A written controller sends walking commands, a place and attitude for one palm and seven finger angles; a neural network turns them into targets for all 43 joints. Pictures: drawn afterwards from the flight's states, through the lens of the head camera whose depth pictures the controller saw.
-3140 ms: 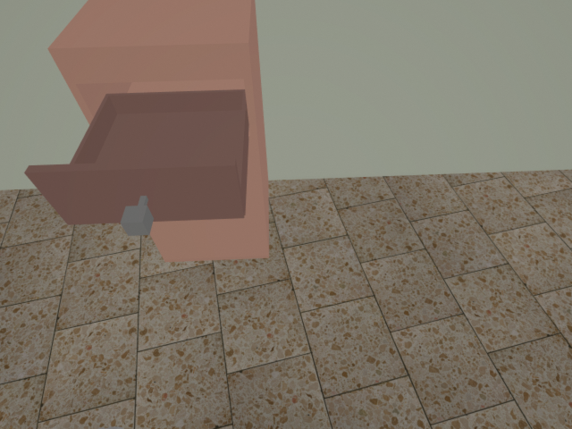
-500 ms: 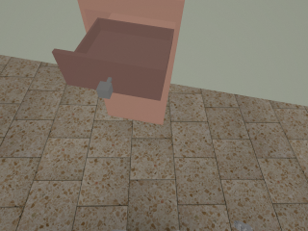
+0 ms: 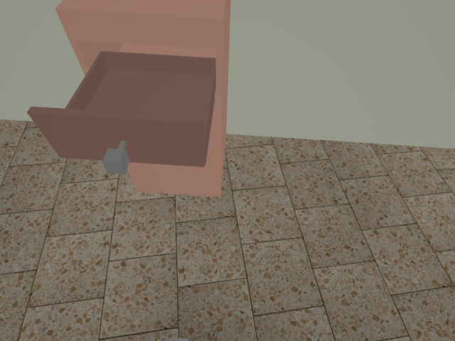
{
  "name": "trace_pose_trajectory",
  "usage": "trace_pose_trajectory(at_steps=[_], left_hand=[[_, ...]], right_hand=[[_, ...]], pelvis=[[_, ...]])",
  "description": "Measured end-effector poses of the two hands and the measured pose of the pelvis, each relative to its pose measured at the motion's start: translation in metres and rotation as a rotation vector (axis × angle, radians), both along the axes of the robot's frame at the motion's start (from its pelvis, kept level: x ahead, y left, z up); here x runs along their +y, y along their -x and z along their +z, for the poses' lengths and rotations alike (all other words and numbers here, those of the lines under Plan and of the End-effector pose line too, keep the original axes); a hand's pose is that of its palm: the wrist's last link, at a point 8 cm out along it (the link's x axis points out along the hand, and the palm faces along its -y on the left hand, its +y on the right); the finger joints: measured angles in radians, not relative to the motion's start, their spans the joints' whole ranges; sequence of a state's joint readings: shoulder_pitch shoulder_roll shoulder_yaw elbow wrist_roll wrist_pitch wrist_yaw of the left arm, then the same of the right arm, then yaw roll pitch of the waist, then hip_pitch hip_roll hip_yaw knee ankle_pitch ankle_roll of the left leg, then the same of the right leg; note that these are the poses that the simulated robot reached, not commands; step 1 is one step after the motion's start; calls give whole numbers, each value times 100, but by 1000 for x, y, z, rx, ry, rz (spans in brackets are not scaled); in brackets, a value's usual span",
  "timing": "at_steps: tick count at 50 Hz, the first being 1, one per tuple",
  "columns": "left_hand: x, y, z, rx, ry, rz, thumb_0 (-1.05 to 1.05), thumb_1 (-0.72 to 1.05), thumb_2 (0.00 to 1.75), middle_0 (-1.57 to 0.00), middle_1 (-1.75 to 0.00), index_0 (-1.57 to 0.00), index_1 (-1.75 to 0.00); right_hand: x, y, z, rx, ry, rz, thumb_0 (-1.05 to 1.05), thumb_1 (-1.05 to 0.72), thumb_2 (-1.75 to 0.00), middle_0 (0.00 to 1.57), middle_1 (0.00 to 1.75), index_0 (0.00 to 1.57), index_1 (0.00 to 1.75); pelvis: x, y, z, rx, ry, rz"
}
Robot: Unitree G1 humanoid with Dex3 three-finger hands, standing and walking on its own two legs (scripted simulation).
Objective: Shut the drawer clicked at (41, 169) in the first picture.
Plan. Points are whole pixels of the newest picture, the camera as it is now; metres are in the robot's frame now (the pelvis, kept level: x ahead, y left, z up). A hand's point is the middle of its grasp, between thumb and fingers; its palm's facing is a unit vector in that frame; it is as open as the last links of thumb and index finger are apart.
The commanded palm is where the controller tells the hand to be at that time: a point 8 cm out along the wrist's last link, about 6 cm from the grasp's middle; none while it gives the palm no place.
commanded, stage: take the last steps up to it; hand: left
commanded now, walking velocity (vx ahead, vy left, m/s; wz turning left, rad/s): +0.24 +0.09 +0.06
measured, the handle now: (119, 154) +0.49 +0.29 -0.04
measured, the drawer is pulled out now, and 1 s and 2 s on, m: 0.30 0.30 0.30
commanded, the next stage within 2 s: come to a stop and stand still in 0.34 s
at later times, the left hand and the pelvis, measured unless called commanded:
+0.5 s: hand out of the picture +0.12 +0.18 -0.17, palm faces +0.10 -0.97 -0.20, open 7.3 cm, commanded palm none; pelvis +0.13 +0.00 +0.01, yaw +2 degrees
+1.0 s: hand (144, 302) +0.20 +0.19 -0.16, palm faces +0.09 -0.96 -0.26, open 7.4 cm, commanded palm none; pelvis +0.16 -0.02 +0.00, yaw +3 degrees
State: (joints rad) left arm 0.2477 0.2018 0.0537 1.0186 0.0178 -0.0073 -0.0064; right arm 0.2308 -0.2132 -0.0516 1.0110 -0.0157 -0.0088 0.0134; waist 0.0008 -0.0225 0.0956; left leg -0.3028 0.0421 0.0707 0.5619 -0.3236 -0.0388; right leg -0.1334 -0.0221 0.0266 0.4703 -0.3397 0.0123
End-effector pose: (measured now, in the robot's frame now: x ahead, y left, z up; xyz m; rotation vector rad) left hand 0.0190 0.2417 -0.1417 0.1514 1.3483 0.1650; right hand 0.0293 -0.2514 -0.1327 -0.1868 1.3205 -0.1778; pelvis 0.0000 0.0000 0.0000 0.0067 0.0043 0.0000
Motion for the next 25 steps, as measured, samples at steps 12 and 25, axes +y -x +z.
trace_pose_trajectory(at_steps=[12,25], left_hand=[[-16,-91,4,-104,-3,-23,0,91,89,-20,-30,-20,-30],[-15,-95,3,55,5,81,0,93,89,-20,-30,-20,-30]], right_hand=[[15,9,-14,156,-72,-26,0,-90,-90,20,30,20,30],[17,-157,-2,-13,-49,53,1,-91,-90,19,30,20,30]], pelvis=[[-16,-55,-4,6,-14,21],[-4,-133,5,9,-19,40]])
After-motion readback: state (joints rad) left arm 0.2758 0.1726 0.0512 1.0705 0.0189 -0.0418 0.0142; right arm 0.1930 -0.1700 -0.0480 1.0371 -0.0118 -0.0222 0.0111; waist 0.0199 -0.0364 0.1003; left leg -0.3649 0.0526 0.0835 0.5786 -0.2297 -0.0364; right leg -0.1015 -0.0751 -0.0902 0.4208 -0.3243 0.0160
